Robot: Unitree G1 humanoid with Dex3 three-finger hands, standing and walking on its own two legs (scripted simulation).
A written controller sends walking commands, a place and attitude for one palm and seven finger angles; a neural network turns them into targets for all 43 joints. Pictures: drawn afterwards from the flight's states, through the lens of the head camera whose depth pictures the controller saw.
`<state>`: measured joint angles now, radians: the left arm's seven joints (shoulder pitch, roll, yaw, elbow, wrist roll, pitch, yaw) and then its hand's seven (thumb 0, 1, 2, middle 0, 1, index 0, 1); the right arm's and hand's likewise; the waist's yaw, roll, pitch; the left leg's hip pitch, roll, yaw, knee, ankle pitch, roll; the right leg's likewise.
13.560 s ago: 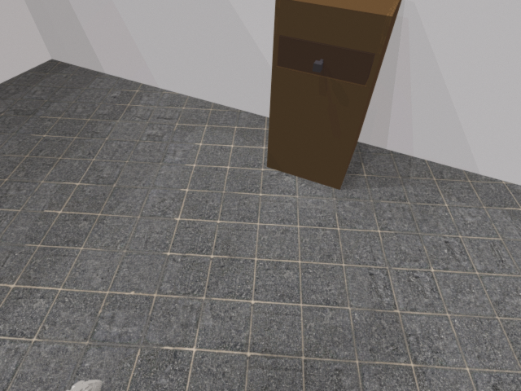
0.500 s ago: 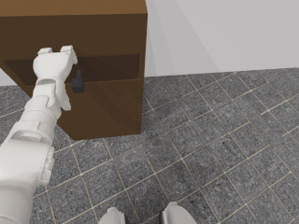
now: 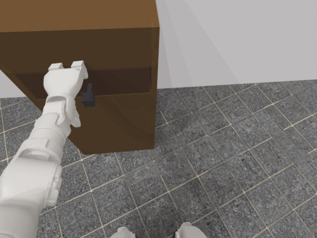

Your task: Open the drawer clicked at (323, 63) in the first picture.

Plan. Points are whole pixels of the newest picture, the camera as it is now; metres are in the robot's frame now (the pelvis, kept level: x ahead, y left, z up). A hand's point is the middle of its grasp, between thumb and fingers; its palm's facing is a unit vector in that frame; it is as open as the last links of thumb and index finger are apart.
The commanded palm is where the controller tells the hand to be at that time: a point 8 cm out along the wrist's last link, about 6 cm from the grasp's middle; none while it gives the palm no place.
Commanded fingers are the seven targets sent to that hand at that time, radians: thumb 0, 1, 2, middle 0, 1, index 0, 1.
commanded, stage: re-aim the fingers above the handle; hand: left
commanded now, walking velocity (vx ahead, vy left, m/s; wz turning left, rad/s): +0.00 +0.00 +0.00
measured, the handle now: (89, 94) +0.54 +0.18 -0.05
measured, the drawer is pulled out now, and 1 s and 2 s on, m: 0.00 0.00 0.00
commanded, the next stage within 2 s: lower the fingers behind the handle in 1.78 s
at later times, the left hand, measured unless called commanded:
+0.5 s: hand (76, 93) +0.50 +0.19 +0.01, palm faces -0.09 -0.02 -1.00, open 13.8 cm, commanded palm +0.50 +0.19 +0.06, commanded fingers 0.00 -0.50 0.30 -0.30 -1.20 -0.30 -1.20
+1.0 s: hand (85, 92) +0.51 +0.17 +0.01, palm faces -0.04 -0.04 -1.00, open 13.8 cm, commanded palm +0.49 +0.18 +0.06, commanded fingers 0.00 -0.50 0.30 -0.30 -1.20 -0.30 -1.20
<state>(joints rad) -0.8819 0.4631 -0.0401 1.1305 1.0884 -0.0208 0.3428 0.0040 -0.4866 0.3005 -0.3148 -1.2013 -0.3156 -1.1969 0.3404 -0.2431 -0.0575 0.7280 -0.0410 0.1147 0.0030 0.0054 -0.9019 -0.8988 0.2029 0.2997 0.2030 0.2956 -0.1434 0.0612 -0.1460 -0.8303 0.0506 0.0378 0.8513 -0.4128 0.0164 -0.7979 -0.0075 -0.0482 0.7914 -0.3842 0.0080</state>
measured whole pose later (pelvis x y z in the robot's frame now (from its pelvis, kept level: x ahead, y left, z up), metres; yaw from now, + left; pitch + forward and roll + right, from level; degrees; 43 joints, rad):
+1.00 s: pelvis -0.01 +0.00 -0.01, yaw -1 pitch +23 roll -2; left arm -0.95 0.43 -0.04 1.19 1.11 0.02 0.39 0.00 -0.49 0.30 -0.32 -1.20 -0.33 -1.21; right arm 0.36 -0.24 -0.04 0.74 -0.05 0.09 0.01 0.01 -0.90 -0.90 0.20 0.30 0.20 0.30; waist -0.18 0.06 -0.15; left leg -0.88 0.05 0.05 0.88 -0.41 0.02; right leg -0.85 0.00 -0.04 0.82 -0.38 0.01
